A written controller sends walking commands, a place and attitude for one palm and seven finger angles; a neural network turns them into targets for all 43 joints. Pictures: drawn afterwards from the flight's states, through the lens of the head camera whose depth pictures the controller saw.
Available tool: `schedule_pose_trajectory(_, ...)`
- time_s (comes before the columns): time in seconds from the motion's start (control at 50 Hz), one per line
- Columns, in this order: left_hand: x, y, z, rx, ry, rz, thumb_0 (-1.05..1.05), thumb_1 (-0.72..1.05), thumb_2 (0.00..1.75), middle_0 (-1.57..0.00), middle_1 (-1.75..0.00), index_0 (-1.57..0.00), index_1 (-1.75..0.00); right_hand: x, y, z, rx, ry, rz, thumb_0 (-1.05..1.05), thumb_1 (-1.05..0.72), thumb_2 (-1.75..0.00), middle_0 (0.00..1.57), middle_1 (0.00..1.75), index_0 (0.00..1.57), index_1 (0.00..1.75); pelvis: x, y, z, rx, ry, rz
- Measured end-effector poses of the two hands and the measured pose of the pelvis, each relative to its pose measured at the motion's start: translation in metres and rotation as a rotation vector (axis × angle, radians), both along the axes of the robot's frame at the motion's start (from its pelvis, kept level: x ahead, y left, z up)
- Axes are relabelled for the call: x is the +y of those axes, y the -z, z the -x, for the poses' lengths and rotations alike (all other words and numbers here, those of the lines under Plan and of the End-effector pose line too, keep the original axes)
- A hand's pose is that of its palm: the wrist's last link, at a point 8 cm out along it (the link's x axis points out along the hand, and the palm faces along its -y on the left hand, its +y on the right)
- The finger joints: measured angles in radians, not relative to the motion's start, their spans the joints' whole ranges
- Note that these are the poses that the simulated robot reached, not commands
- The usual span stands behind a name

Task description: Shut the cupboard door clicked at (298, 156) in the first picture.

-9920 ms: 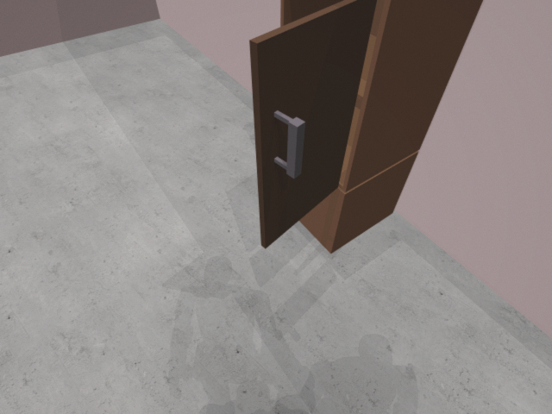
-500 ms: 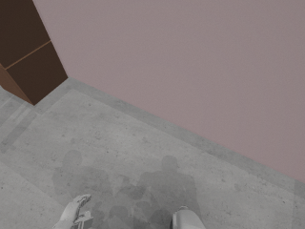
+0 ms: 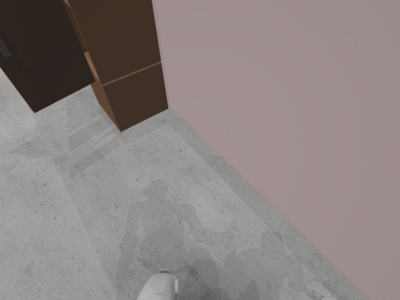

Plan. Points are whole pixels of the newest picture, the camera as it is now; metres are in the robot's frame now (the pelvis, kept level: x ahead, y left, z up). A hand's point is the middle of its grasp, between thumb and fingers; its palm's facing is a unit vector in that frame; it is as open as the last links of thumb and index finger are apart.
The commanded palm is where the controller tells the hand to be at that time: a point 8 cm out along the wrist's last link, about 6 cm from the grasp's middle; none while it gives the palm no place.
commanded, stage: walk to a spot facing it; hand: left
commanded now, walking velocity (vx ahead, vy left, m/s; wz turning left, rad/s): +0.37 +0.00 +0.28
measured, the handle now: out of the picture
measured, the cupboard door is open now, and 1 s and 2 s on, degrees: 100 100 100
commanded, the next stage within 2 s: turn to face it in 1.10 s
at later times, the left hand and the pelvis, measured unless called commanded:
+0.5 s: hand (111, 241) +0.27 +0.26 -0.17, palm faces +0.12 -0.98 -0.16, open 7.3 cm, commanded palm none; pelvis +0.21 +0.07 +0.00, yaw +4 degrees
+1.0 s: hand (141, 181) +0.45 +0.22 -0.17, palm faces +0.13 -0.97 -0.23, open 7.0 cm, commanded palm none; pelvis +0.43 +0.03 +0.00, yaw +6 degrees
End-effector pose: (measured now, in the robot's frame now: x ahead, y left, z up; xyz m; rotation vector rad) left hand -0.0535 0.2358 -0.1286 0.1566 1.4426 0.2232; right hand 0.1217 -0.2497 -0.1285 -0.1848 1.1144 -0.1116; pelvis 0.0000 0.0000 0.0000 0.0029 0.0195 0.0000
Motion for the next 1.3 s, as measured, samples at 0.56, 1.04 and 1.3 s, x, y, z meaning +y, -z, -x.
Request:
schedule_pose_trajectory(0.56, 0.081, 0.011, -0.360, -0.287, 0.024, 0.043, 0.01, 0.93, 0.90, -0.20, -0.30, -0.19, -0.30, 0.077, -0.002, -0.075, 0.324, 0.068, 0.075, -0.01, -0.93, -0.90, 0.20, 0.30, 0.20, 0.30, 0.068, 0.000, -0.234, -0.032, -0.076, 0.012)
schedule_pose_trajectory(1.04, 0.035, 0.006, -0.484, -0.119, -0.061, 0.011, -0.03, 0.96, 0.90, -0.20, -0.30, -0.20, -0.30, 0.059, 0.013, -0.377, 0.186, 0.001, -0.018, 0.01, -0.93, -0.90, 0.19, 0.30, 0.20, 0.30, 0.035, -0.002, -0.450, -0.020, -0.113, 0.007)
schedule_pose_trajectory(1.3, 0.037, 0.039, -0.483, 0.143, -0.270, 0.156, 0.00, 0.91, 0.90, -0.20, -0.30, -0.20, -0.30, 0.146, 0.011, -0.616, -0.037, -0.251, 0.032, 0.01, -0.92, -0.90, 0.19, 0.30, 0.20, 0.30, 0.100, 0.023, -0.566, -0.022, -0.210, 0.010)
